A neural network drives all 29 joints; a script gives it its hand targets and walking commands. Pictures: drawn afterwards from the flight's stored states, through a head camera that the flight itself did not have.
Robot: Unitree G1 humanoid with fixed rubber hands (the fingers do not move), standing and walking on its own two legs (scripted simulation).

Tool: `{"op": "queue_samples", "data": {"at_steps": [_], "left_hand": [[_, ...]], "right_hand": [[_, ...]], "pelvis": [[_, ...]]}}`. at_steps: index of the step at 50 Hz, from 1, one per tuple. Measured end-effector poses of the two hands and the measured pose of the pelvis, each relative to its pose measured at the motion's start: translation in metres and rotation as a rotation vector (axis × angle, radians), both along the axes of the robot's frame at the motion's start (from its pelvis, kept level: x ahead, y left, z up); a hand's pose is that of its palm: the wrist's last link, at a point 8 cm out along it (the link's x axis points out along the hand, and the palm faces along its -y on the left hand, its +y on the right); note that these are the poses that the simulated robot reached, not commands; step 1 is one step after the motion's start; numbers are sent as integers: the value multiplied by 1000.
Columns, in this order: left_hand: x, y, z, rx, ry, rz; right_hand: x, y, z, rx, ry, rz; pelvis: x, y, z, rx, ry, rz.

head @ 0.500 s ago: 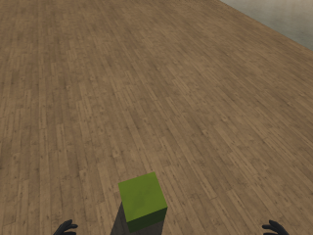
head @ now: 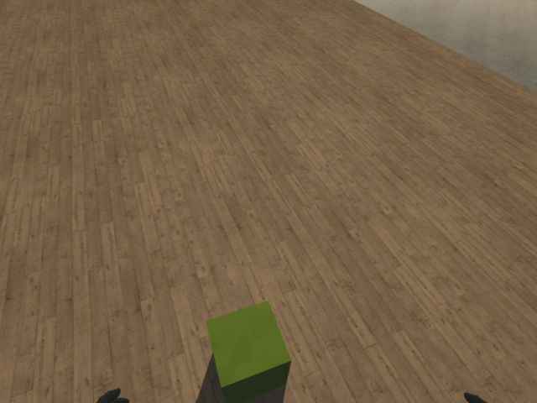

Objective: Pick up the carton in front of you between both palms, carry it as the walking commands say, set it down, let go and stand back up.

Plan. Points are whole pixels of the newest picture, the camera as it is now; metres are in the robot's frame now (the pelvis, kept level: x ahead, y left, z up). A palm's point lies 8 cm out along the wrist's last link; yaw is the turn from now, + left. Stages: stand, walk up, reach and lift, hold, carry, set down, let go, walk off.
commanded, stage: stand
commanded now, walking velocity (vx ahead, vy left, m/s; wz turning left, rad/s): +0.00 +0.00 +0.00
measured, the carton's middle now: (247, 354) +0.42 +0.09 -0.65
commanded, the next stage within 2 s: none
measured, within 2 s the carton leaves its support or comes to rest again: neither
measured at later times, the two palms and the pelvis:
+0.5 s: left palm out of the picture +0.07 +0.30 -0.11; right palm out of the picture +0.08 -0.31 -0.09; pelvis -0.02 +0.00 +0.00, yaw +0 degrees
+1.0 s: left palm out of the picture +0.06 +0.30 -0.11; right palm out of the picture +0.08 -0.31 -0.09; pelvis -0.02 +0.00 +0.01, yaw +1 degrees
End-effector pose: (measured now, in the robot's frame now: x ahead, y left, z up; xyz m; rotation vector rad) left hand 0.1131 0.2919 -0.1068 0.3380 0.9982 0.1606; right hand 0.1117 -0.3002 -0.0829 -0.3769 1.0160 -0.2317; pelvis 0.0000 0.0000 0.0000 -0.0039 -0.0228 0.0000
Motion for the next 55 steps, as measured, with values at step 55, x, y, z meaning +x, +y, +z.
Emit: {"op": "queue_samples", "data": {"at_steps": [55], "left_hand": [[-54,13,-1,28,123,59]], "right_hand": [[-31,-14,-7,-3,101,5]], "pelvis": [[-21,-5,6,-3,-17,23]]}}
